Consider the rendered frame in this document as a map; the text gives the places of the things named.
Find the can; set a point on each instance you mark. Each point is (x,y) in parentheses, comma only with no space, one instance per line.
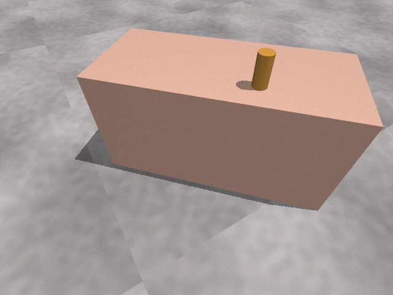
(263,68)

